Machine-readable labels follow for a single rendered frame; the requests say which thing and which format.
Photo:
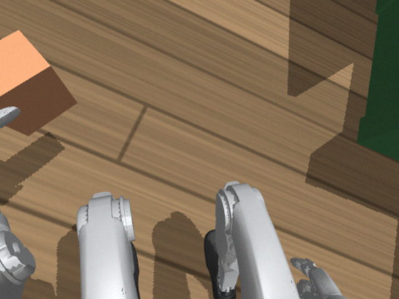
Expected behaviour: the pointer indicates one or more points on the left robot hand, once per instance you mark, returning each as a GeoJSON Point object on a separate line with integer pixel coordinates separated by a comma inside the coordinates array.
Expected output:
{"type": "Point", "coordinates": [7, 115]}

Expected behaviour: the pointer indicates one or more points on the armchair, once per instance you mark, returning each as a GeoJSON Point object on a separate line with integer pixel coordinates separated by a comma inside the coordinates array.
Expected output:
{"type": "Point", "coordinates": [379, 128]}

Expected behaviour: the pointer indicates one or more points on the left robot arm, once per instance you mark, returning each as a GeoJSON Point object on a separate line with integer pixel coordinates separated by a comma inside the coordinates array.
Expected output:
{"type": "Point", "coordinates": [16, 263]}

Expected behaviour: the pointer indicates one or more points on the right robot foot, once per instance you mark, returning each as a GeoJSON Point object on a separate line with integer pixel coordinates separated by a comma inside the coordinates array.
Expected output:
{"type": "Point", "coordinates": [211, 257]}

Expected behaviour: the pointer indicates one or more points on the right robot hand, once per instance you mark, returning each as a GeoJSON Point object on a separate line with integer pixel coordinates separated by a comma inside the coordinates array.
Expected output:
{"type": "Point", "coordinates": [320, 285]}

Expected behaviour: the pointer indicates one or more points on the carton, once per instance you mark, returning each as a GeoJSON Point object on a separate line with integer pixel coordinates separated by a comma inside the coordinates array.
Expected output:
{"type": "Point", "coordinates": [28, 82]}

